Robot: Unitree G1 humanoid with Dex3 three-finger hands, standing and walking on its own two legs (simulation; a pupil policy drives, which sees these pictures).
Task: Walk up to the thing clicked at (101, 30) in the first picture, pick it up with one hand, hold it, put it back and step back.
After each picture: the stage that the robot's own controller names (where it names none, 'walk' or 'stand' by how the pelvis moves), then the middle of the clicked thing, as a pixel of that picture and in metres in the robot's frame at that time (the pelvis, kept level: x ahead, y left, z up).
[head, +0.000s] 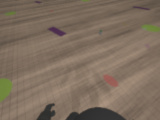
stand; (100, 32) +2.20 -0.17 -0.72
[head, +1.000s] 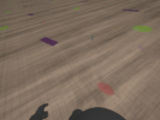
walk; (92, 38) +2.06 +0.19 -0.70
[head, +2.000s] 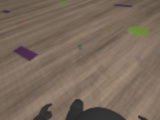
walk; (80, 47) +1.39 +0.37 -0.72
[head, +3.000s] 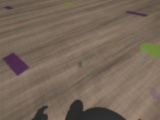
walk; (80, 64) +0.89 +0.26 -0.71
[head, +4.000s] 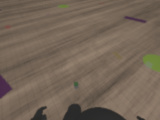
walk; (76, 85) +0.51 +0.20 -0.69
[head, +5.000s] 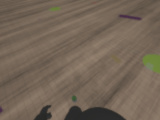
stand; (74, 99) +0.31 +0.22 -0.70
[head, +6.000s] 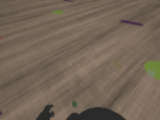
stand; (74, 104) +0.27 +0.20 -0.72
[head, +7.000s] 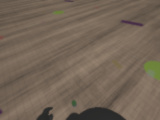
stand; (74, 103) +0.28 +0.20 -0.73
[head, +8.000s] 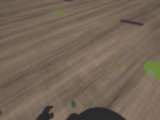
stand; (73, 104) +0.27 +0.21 -0.73
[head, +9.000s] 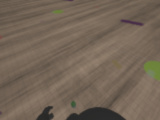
stand; (73, 104) +0.26 +0.21 -0.73
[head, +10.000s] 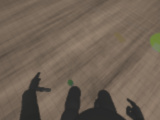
go down; (70, 83) +0.31 +0.21 -0.55
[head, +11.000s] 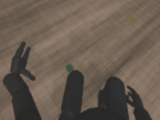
go down; (69, 68) +0.37 +0.22 -0.33
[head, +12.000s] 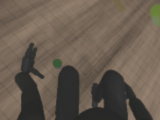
close in; (57, 64) +0.35 +0.24 -0.25
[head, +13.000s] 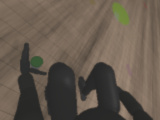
close; (36, 63) +0.35 +0.25 -0.22
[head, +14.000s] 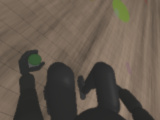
close; (34, 62) +0.35 +0.26 -0.22
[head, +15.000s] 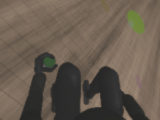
lift; (48, 62) +0.32 +0.25 -0.17
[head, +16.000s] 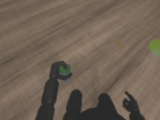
lift; (65, 73) +0.31 +0.18 +0.00
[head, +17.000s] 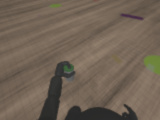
hold; (69, 72) +0.33 +0.17 +0.02
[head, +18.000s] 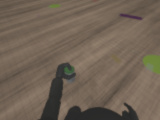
hold; (69, 74) +0.32 +0.17 +0.00
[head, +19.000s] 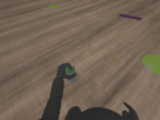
crouch; (70, 74) +0.32 +0.16 +0.00
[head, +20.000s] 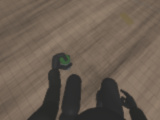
crouch; (66, 63) +0.38 +0.20 -0.09
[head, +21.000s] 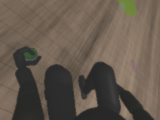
lower; (32, 57) +0.38 +0.27 -0.22
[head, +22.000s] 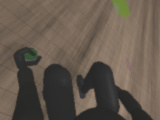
lower; (31, 57) +0.38 +0.27 -0.22
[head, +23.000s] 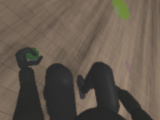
lower; (33, 57) +0.38 +0.26 -0.22
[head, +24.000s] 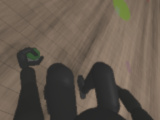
lower; (34, 57) +0.38 +0.26 -0.22
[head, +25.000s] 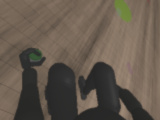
loosen; (36, 58) +0.37 +0.26 -0.21
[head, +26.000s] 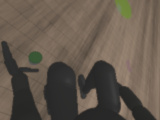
withdraw; (35, 58) +0.36 +0.25 -0.21
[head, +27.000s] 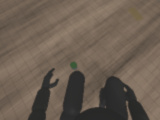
walk; (74, 66) +0.39 +0.20 -0.37
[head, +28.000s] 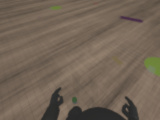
stand; (74, 100) +0.31 +0.17 -0.66
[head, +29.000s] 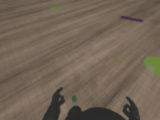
stand; (74, 99) +0.32 +0.19 -0.67
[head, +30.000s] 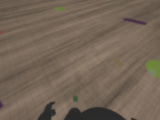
stand; (75, 99) +0.32 +0.18 -0.70
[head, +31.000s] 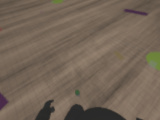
walk; (77, 93) +0.35 +0.17 -0.71
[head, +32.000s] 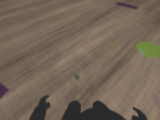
walk; (77, 77) +0.52 +0.16 -0.71
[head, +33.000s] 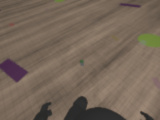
walk; (82, 63) +0.87 +0.24 -0.70
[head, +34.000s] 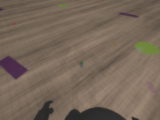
stand; (81, 64) +0.93 +0.19 -0.71
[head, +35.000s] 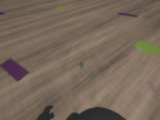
stand; (81, 65) +0.94 +0.20 -0.73
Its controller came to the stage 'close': yes
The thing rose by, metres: 0.72
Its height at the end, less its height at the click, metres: +0.00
